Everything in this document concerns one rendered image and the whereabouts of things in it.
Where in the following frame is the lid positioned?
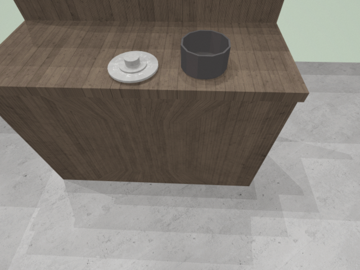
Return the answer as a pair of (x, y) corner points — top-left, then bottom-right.
(107, 51), (159, 83)

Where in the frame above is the knob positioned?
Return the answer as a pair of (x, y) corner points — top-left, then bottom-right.
(124, 53), (140, 66)

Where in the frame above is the table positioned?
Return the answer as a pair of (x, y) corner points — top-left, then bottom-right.
(0, 0), (309, 186)

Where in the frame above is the pot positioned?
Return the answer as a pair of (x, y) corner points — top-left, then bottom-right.
(181, 30), (231, 79)

